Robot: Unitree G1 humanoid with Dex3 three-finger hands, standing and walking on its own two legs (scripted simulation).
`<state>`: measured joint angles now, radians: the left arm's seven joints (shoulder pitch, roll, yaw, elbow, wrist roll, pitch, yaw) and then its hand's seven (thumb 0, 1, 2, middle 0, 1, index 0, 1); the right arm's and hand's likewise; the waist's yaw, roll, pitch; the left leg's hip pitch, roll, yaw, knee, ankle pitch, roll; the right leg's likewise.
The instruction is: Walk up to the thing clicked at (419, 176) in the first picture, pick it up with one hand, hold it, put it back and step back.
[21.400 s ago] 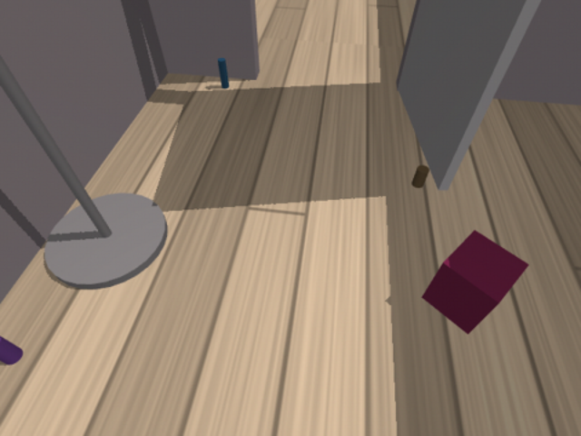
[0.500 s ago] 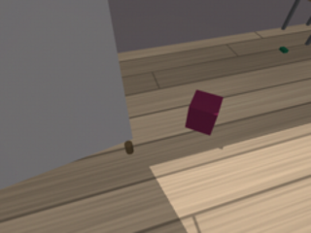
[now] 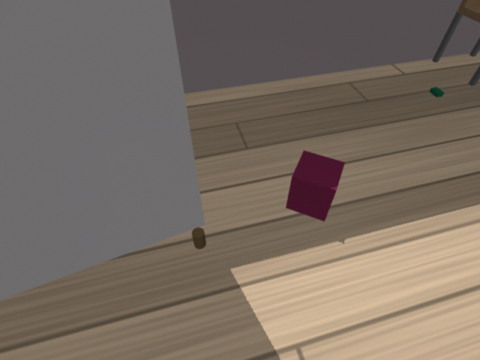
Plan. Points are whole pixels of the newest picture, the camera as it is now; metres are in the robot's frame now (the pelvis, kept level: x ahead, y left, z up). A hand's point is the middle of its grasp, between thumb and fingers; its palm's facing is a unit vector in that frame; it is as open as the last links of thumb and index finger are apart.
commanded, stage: walk up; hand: left
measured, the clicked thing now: (199, 238) +0.76 +0.20 -0.73
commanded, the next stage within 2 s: none
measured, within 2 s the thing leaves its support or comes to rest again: neither
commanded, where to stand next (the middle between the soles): +0.37 -0.01 m, yaw -2 degrees
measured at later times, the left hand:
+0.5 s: hand (70, 352) +0.17 +0.34 -0.16, palm faces -0.10 -0.94 -0.33, open 7.4 cm
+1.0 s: hand (146, 242) +0.41 +0.24 -0.15, palm faces -0.11 -0.93 -0.36, open 7.4 cm
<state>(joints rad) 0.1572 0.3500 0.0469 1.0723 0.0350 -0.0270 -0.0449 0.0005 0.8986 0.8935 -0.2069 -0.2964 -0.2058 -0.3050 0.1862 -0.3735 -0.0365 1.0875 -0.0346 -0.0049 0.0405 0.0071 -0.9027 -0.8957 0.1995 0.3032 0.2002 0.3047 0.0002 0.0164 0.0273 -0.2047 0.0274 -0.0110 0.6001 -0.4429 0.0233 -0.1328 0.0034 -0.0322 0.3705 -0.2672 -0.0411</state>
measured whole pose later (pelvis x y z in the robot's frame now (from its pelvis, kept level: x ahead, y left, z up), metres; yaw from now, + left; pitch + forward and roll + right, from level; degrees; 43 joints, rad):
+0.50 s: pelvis +0.12 +0.06 +0.00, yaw -3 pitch -4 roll +0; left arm 0.30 0.44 0.07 0.97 0.02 0.01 -0.08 0.00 0.90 0.89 -0.20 -0.30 -0.20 -0.30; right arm 0.36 -0.36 -0.07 0.94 -0.02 -0.08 0.04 0.01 -0.90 -0.90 0.20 0.30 0.20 0.31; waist -0.02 -0.06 0.08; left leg -0.06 0.01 0.11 0.38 -0.26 0.03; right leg -0.49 -0.03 0.10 0.85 -0.20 0.01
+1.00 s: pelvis +0.29 -0.01 -0.02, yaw -5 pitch -3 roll +0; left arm 0.22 0.36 0.03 0.81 0.01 -0.02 -0.02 0.00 0.90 0.89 -0.21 -0.30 -0.21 -0.31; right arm 0.27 -0.40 -0.05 0.84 0.00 -0.05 0.00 0.01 -0.90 -0.90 0.20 0.30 0.20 0.30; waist 0.01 0.02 0.13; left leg -0.45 0.04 -0.02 0.80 -0.30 -0.01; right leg -0.22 0.02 -0.04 0.56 -0.29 -0.05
